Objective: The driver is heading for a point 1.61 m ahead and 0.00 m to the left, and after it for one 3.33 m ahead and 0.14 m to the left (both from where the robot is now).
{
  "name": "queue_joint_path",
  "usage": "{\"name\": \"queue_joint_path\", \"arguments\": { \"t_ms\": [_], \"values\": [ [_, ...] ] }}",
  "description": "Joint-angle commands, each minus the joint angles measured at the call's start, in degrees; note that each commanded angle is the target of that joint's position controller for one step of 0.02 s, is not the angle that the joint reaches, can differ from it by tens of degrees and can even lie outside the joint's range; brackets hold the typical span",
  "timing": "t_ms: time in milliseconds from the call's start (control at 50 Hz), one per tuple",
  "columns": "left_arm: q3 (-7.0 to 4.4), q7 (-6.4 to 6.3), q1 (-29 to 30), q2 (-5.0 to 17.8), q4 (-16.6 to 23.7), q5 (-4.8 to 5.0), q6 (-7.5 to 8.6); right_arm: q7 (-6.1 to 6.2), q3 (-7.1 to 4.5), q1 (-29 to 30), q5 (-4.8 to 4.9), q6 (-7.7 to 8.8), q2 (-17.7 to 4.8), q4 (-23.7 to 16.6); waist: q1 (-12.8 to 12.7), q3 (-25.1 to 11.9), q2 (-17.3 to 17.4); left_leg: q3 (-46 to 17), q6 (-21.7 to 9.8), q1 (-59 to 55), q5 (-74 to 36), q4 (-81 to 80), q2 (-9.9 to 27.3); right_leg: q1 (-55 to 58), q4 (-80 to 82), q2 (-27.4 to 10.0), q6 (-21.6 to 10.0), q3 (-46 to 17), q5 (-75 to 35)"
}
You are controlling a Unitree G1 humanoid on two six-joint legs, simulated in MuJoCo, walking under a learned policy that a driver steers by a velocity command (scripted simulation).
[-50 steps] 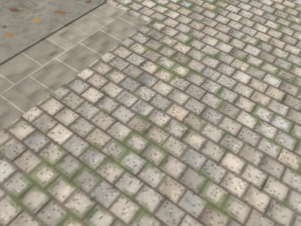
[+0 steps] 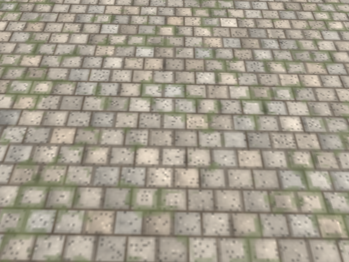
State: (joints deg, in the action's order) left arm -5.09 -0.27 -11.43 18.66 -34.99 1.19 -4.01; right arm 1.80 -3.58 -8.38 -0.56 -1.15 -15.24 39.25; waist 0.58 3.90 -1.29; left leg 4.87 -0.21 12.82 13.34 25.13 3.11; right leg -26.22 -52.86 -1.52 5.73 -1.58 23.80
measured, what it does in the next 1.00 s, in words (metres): steps to the right: right foot, then left foot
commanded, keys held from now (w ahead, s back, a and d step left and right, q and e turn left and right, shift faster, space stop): e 0.22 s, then no key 0.30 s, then w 0.48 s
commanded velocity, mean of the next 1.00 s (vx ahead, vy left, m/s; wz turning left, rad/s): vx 0.14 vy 0.00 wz -0.27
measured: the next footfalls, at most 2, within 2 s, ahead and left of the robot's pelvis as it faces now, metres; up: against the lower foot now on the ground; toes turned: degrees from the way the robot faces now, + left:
right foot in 0.12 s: +0.03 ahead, -0.14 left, +0.00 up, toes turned -6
left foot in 0.56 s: +0.08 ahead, +0.08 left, +0.00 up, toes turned -14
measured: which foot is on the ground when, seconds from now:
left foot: down 0.00-0.12, up 0.14-0.54, down 0.56-0.90, up 0.92-1.00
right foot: up 0.00-0.10, down 0.12-0.60, up 0.62-0.86, down 0.88-1.00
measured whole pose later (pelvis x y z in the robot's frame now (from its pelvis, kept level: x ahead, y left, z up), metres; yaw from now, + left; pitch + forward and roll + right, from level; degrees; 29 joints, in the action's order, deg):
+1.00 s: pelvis +0.10 -0.10 +0.00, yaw -13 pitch +1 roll +0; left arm -2.6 1.7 -17.7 15.4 -41.8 0.2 4.7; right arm 0.0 -2.9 -18.8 1.9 3.2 -17.4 42.7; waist -0.1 -0.7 2.3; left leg -2.1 -1.9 23.6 21.7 60.5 2.5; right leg -13.1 -27.8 1.9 -3.5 1.2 16.5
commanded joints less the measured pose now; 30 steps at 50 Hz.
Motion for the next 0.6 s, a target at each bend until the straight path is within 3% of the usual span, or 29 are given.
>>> {"name": "queue_joint_path", "arguments": {
  "t_ms": [20,80,100,120,140,160,180,220,240,280,360,480,520,540,560,580,600],
  "values": [
    [-0.74,0.64,3.21,4.29,6.06,0.02,0.92,-0.34,-3.75,1.09,0.75,0.44,-12.70,-3.33,1.75,-7.85,12.34,-7.92,-12.48,-7.87,-22.22,-5.32,14.20,1.68,8.02,0.05,-1.14,3.73,-0.49],
    [-1.33,1.21,-0.67,4.38,5.10,0.10,0.54,-0.66,-3.79,2.19,2.37,0.67,-12.78,-2.79,-1.13,-8.08,11.42,-5.49,-9.22,-6.00,-19.93,-0.26,14.20,9.60,22.14,1.46,-4.67,5.94,-9.09],
    [-1.94,0.93,-3.09,5.31,4.17,-0.03,0.54,-0.76,-3.37,0.40,2.59,0.87,-11.09,-1.86,-1.94,-8.56,9.16,-3.01,-6.11,-2.55,-15.70,4.29,12.51,15.87,27.89,2.72,-6.58,5.32,-14.07],
    [-3.27,0.29,-5.46,9.44,4.10,0.05,0.78,-1.06,-2.63,-2.22,1.19,1.07,-8.27,-1.31,-1.79,-9.39,-1.33,2.31,-0.86,7.30,-3.68,16.04,8.18,25.68,31.14,-3.21,-9.66,-4.71,-29.30],
    [-3.95,-0.54,-4.86,15.58,6.31,-0.50,1.29,-1.28,-1.07,-1.14,-2.33,1.13,-4.70,-4.25,0.24,-8.96,-18.47,3.35,4.65,24.46,26.28,33.38,0.09,31.15,28.94,-18.38,-18.92,-25.73,-52.06],
    [-3.48,0.34,-6.48,13.78,6.37,-2.81,2.84,-0.53,-2.04,4.55,-0.71,1.34,-8.07,-5.65,-5.43,-13.52,-13.13,-6.22,4.68,25.94,27.40,42.52,-2.01,25.89,31.81,-21.83,-26.89,-29.41,-45.89],
    [-2.76,0.60,-4.38,12.10,5.58,-2.82,3.91,-0.16,-2.62,5.95,0.76,1.09,-9.76,-5.64,-4.07,-10.07,-8.75,-7.96,3.88,26.88,22.51,45.10,-0.81,23.90,32.89,-18.02,-24.61,-24.34,-38.62],
    [-1.67,-0.06,1.00,8.75,5.37,-0.71,4.13,0.56,-3.15,4.41,0.22,0.64,-10.21,-3.99,-1.47,-7.11,-5.38,-8.97,3.40,26.67,13.31,42.24,0.43,20.99,32.89,-12.51,-18.90,-18.73,-31.22],
    [-1.07,-0.50,2.96,7.97,5.52,-0.46,3.91,0.51,-3.22,2.69,-0.09,0.49,-10.17,-3.36,-0.23,-7.43,-5.77,-8.41,3.98,24.37,10.00,42.58,-0.24,19.22,32.89,-11.17,-18.35,-16.61,-33.42],
    [-0.30,-1.09,3.48,6.62,5.43,-1.23,3.77,0.08,-2.92,0.35,0.32,0.51,-8.95,-2.20,0.41,-9.55,-6.23,-7.49,4.86,20.90,6.14,42.30,-1.20,18.69,32.92,-9.87,-18.44,-14.29,-35.44],
    [0.17,-1.43,2.50,6.05,3.94,-1.56,3.66,-0.15,-1.81,1.94,0.57,0.36,-6.78,-2.49,-1.03,-8.87,-6.31,-7.35,5.55,18.14,4.84,30.35,-0.80,19.77,32.82,-8.99,-18.31,-13.93,-30.94],
    [0.58,-0.37,3.09,6.16,2.14,-1.84,3.24,-0.80,-1.39,2.31,0.98,0.82,-6.92,-2.98,-2.49,-6.12,-7.24,-6.48,4.31,8.57,8.81,16.06,-1.22,14.72,32.10,-9.27,-19.31,-17.64,-22.95],
    [1.24,-0.15,4.50,4.81,1.48,-1.36,3.24,-1.10,-1.12,0.52,0.93,1.31,-5.97,-2.49,-0.78,-6.16,-6.24,-5.95,3.42,3.72,4.60,7.17,-1.65,13.81,30.41,-8.25,-18.18,-18.10,-23.60],
    [1.92,-0.15,4.23,3.18,0.82,-1.07,3.31,-1.43,-0.63,-1.89,0.46,1.73,-4.78,-1.69,0.83,-7.64,-4.86,-5.09,2.58,-2.35,-2.23,-1.28,-2.06,12.22,30.53,-6.63,-16.33,-17.35,-16.65],
    [2.35,-0.06,2.20,2.05,0.00,-1.58,3.69,-1.46,-0.56,-3.24,-0.27,2.03,-5.57,-1.26,0.48,-8.74,-2.93,-6.93,1.54,-8.08,-6.34,-1.90,-0.36,9.12,29.80,-4.16,-13.55,-16.44,-7.99],
    [2.49,0.10,0.89,1.71,-0.18,-2.49,4.02,-1.15,-1.09,-4.81,-0.39,2.06,-9.06,-1.74,-0.78,-8.83,3.22,-12.41,-1.27,-10.83,-7.28,-1.22,5.44,4.88,24.15,0.01,-10.93,-12.78,2.20],
    [2.31,0.07,0.22,1.19,0.49,-1.89,4.41,-1.28,-2.34,-6.62,0.16,2.02,-12.83,0.21,-1.91,-7.99,12.86,-19.05,-7.38,-7.41,12.64,-4.53,8.67,1.37,18.16,6.21,-8.29,-2.68,6.56]
  ]
}}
